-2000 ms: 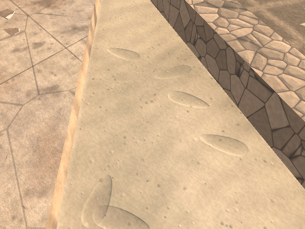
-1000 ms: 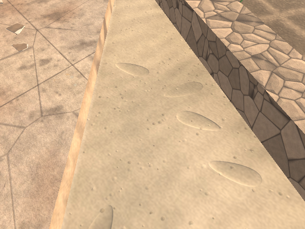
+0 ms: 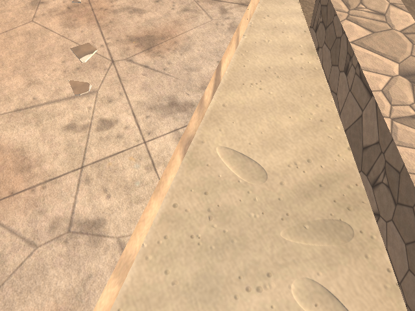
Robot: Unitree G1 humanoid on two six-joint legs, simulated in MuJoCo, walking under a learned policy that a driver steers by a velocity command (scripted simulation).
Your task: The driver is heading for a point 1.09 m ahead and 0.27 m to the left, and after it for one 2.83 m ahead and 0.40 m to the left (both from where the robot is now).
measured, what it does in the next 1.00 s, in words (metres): walks ahead, turning left: left foot, then right foot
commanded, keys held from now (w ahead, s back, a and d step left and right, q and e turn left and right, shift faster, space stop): w+q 0.02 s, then q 0.70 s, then no key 0.28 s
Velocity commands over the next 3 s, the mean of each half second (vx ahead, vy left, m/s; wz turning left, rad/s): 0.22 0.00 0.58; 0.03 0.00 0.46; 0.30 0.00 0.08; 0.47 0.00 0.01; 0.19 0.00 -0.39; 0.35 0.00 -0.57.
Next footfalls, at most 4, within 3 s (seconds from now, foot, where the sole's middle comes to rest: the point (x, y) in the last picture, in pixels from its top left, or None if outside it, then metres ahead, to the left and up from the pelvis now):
0.24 left None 0.27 0.14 -0.78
0.72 right None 0.32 -0.06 -0.78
1.10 left None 0.17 0.14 -0.78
1.40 right None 0.40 0.00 -0.78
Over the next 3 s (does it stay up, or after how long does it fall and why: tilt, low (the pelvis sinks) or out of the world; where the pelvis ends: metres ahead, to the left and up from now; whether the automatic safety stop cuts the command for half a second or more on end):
stays up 0.90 0.42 0.13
